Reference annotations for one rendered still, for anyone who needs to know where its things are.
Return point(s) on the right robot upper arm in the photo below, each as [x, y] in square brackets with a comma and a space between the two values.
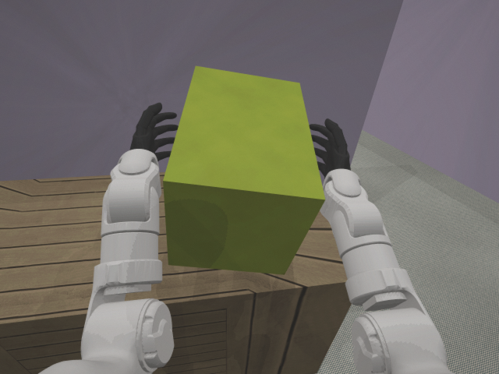
[398, 341]

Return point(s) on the carton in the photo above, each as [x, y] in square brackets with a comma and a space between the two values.
[242, 186]

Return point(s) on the left robot forearm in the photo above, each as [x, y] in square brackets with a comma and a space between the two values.
[129, 231]

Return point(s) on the left robot hand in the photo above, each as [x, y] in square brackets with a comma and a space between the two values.
[146, 132]

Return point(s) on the left robot upper arm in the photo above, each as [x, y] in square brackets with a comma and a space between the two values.
[129, 337]

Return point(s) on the pedestal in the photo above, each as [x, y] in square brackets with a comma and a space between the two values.
[223, 321]

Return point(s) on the right robot hand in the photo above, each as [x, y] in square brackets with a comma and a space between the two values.
[337, 156]

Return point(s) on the right robot forearm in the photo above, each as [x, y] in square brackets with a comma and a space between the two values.
[375, 280]

